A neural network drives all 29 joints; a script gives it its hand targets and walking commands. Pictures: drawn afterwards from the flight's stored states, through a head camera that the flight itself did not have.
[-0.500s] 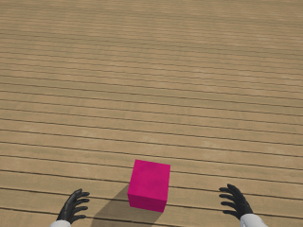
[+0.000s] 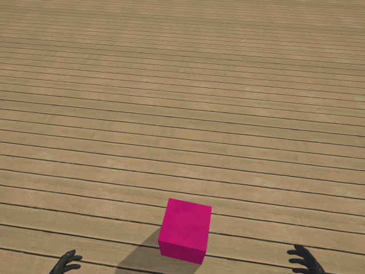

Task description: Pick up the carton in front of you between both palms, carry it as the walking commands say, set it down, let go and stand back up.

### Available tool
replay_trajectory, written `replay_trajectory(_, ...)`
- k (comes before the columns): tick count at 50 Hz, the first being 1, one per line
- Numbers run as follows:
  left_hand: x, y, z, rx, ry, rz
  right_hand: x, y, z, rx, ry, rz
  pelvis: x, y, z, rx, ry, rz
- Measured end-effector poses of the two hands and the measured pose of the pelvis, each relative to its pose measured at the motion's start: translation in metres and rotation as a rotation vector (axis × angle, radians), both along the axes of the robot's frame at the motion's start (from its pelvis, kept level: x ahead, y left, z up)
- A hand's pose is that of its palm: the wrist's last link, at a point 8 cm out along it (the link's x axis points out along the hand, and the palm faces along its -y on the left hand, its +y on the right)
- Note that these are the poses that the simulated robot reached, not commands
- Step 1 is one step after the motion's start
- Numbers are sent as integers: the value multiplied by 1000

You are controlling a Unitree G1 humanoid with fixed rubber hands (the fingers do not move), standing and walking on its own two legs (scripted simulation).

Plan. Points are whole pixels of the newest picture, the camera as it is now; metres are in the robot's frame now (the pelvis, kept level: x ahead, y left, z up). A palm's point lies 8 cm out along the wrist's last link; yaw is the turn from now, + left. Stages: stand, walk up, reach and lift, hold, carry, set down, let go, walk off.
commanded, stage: stand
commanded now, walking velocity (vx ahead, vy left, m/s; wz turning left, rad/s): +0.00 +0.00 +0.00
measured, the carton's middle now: (185, 231) +0.42 -0.01 -0.65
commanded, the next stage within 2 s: none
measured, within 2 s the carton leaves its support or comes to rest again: neither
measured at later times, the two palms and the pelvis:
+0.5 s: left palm out of the picture +0.09 +0.30 -0.10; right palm out of the picture +0.09 -0.30 -0.09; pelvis -0.01 +0.00 +0.01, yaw +0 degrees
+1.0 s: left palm out of the picture +0.06 +0.31 -0.10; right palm out of the picture +0.07 -0.31 -0.09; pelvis -0.03 +0.00 +0.01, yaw +0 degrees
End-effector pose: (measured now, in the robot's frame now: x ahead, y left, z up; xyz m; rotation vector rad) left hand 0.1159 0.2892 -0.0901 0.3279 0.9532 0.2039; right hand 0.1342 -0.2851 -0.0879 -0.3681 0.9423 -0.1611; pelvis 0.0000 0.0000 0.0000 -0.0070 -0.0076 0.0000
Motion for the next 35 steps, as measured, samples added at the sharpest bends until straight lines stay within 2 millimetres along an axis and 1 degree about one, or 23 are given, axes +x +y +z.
replay_trajectory(7,-3,3,-5,-3,28,10,-8,-5,1,-16,28,-19,1,0,2,0,-7,2)
replay_trajectory(14,-14,7,-7,-2,66,14,-23,-10,0,-28,56,-37,-3,3,4,-1,-18,2)
replay_trajectory(24,-25,15,-5,5,80,24,-44,-10,-5,-31,112,-42,-10,5,6,1,-21,4)
replay_trajectory(35,-43,16,-11,-2,126,27,-52,-14,-2,-37,114,-49,-19,5,7,1,-31,8)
